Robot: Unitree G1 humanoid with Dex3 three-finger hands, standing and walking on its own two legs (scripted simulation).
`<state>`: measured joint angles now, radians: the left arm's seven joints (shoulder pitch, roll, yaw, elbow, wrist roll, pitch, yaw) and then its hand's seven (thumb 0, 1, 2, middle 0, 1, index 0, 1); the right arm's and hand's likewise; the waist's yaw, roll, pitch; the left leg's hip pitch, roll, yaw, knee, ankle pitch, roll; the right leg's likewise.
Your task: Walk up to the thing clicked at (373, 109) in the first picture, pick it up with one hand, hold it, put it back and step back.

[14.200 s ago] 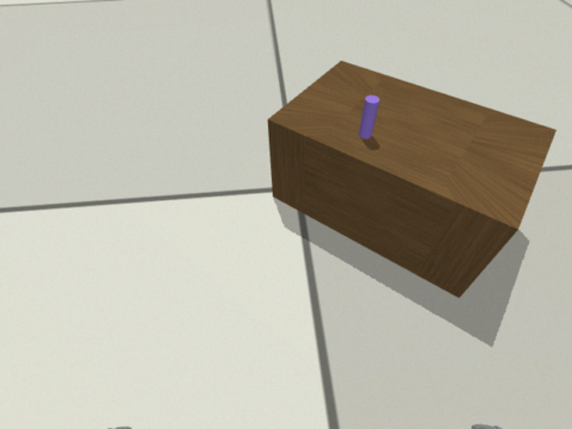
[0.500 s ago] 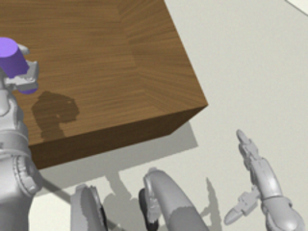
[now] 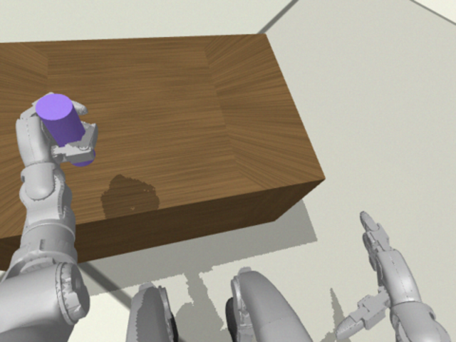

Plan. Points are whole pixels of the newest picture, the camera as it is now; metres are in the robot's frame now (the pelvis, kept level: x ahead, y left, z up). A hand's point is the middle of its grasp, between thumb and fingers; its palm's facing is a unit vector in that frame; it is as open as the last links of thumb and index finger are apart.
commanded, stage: lift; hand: left
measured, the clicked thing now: (70, 134) +0.48 +0.20 +0.01
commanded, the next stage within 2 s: hold in 1.12 s
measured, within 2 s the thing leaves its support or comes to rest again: neither
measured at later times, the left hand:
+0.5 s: hand (68, 162) +0.39 +0.18 +0.08, palm faces +0.12 -0.99 -0.03, open 6.4 cm
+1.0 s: hand (56, 165) +0.37 +0.18 +0.11, palm faces +0.15 -0.99 -0.02, open 6.4 cm
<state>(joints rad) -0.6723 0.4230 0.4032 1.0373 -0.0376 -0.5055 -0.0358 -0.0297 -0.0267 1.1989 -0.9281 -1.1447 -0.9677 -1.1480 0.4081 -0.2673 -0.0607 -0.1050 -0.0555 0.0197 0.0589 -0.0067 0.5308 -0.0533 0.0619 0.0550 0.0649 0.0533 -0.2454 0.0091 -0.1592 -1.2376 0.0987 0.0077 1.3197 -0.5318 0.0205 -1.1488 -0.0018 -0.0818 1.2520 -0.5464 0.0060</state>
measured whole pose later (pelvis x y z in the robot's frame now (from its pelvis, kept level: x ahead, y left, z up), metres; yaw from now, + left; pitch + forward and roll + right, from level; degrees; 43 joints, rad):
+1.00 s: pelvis +0.02 -0.01 +0.07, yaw +2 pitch +13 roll -1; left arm -0.17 0.21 0.19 0.46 -0.16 -0.38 -0.05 -0.03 -0.02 1.19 -0.93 -1.14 -0.97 -1.14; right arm 0.42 -0.24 -0.08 0.12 0.01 0.07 -0.02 -0.01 0.54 -0.05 0.06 0.06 0.06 0.05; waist -0.05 0.00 -0.10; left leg -0.75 0.06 0.07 0.97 -0.44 0.01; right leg -0.70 -0.03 -0.04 0.96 -0.48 0.01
